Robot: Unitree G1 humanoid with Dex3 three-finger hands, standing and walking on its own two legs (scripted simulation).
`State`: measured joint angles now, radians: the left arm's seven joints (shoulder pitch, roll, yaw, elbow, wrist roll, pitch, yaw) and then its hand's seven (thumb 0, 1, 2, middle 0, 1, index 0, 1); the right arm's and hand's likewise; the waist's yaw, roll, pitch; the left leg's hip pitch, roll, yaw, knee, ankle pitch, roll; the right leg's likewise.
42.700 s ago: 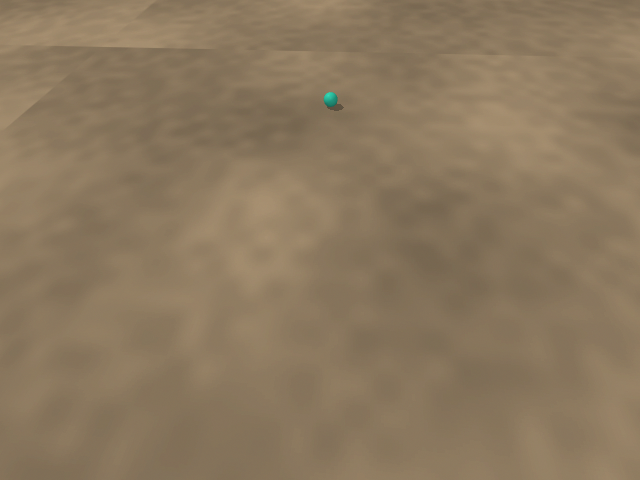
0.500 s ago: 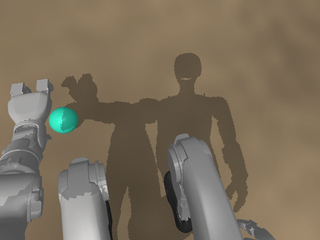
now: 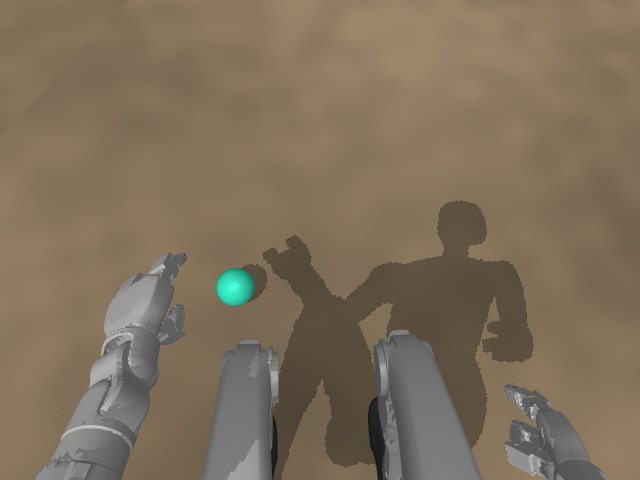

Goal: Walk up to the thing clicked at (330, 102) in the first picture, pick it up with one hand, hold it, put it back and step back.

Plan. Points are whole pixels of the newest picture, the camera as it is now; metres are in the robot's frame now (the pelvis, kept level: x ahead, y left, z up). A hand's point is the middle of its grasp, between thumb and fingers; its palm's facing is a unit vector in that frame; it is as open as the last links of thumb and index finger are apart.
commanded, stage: home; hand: left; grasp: from above
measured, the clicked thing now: (235, 287) +0.47 +0.18 -0.44
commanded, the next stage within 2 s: none
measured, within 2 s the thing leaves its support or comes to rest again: neither
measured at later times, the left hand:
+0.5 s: hand (117, 377) +0.24 +0.18 +0.10, palm faces +0.00 -0.95 -0.32, open 7.4 cm
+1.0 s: hand (43, 405) +0.22 +0.18 +0.18, palm faces +0.10 -0.98 -0.20, open 7.4 cm
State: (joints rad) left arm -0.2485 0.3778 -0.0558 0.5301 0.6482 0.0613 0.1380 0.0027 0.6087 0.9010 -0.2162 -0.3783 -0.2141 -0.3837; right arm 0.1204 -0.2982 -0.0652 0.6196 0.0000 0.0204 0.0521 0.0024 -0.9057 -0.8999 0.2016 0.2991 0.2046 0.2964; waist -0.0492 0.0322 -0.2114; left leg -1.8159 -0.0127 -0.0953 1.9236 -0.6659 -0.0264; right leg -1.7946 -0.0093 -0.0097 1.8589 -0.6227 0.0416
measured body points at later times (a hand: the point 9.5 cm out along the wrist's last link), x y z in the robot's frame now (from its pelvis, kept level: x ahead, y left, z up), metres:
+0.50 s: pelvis +0.05 -0.01 +0.17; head +0.11 +0.01 +0.62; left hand +0.24 +0.23 +0.12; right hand +0.22 -0.23 +0.09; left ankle +0.08 +0.13 -0.45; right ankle +0.09 -0.14 -0.45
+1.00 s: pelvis +0.08 +0.00 +0.23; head +0.09 +0.00 +0.68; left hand +0.22 +0.23 +0.20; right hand +0.26 -0.24 +0.18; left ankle +0.08 +0.13 -0.45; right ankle +0.09 -0.14 -0.45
